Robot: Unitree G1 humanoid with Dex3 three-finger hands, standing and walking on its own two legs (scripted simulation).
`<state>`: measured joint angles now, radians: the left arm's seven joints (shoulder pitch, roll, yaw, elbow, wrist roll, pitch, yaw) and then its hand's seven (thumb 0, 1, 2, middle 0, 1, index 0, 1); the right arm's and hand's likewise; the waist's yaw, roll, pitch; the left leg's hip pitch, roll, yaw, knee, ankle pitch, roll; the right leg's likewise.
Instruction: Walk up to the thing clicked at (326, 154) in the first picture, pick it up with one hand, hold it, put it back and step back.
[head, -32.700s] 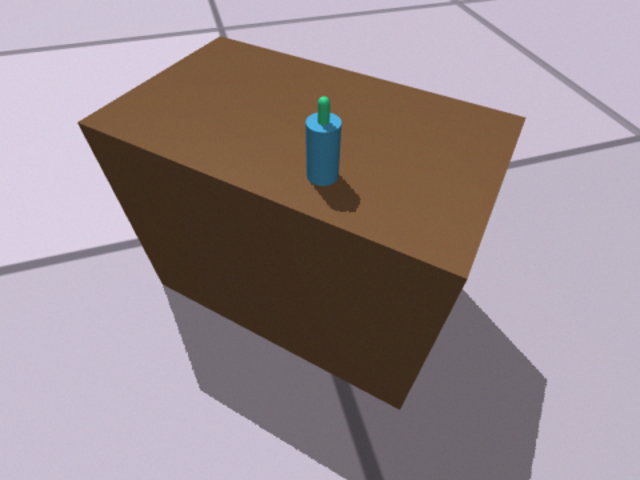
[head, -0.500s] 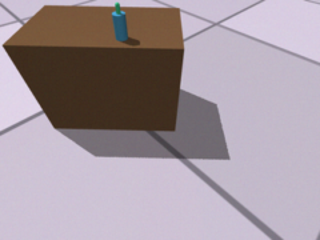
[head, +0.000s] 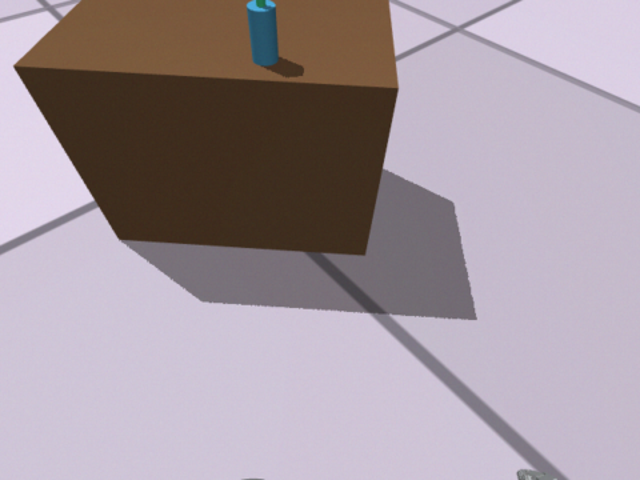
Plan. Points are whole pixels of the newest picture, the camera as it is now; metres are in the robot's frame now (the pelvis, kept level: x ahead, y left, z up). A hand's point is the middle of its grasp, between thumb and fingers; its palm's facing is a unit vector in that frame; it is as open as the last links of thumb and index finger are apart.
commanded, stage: step back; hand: left
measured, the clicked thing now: (262, 23) +1.08 +0.16 +0.03
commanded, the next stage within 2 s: stand in 0.08 s
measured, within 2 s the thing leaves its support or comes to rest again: neither
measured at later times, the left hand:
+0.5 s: hand out of the picture +0.09 +0.25 -0.14, palm faces -0.05 -0.94 -0.33, open 7.4 cm
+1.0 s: hand out of the picture +0.08 +0.25 -0.14, palm faces -0.05 -0.94 -0.34, open 7.4 cm
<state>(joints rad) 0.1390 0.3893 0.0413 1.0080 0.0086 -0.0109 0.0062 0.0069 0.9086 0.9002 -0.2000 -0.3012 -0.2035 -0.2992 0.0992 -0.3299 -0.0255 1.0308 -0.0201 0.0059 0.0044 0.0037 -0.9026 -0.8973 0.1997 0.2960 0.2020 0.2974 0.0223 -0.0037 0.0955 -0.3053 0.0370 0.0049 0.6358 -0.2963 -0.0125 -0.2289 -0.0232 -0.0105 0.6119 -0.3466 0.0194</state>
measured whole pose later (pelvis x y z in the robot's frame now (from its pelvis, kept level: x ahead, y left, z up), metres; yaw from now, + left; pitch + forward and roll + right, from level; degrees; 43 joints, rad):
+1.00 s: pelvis +0.01 +0.00 +0.02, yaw -1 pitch -2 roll +0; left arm 0.11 0.35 0.00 1.13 0.01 -0.01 -0.01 0.01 0.91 0.90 -0.20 -0.30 -0.20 -0.30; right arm 0.10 -0.34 -0.01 1.16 -0.01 -0.01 0.02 0.00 -0.90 -0.90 0.20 0.30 0.20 0.30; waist -0.01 0.00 0.06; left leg -0.14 0.03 0.03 0.32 -0.14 -0.02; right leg -0.09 -0.03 0.00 0.33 -0.20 0.02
